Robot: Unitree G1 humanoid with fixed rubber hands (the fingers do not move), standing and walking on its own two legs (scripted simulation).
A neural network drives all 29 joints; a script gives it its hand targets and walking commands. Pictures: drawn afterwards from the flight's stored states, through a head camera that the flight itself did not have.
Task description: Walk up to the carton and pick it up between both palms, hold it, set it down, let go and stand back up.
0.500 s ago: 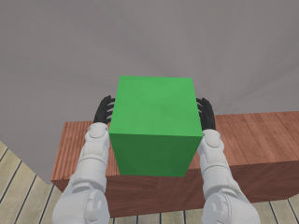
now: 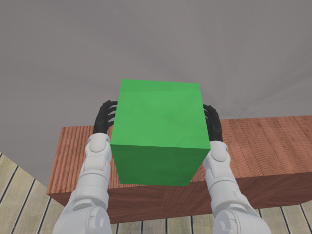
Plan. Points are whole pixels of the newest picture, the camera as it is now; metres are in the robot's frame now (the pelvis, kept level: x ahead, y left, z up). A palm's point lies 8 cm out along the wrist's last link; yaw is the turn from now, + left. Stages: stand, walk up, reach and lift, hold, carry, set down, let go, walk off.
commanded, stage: set down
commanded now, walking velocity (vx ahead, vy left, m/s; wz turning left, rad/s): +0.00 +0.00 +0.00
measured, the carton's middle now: (157, 136) +0.39 +0.00 +0.00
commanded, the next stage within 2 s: none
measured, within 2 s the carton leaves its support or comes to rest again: neither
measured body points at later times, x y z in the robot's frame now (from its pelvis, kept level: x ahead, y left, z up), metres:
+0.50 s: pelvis -0.01 +0.01 +0.00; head +0.04 +0.02 +0.45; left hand +0.38 +0.16 +0.04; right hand +0.38 -0.15 +0.04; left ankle -0.01 +0.11 -0.75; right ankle -0.03 -0.09 -0.75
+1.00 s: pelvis -0.02 +0.02 -0.02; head +0.03 +0.01 +0.43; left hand +0.40 +0.19 +0.04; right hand +0.41 -0.17 +0.03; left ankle -0.01 +0.11 -0.75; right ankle -0.03 -0.09 -0.75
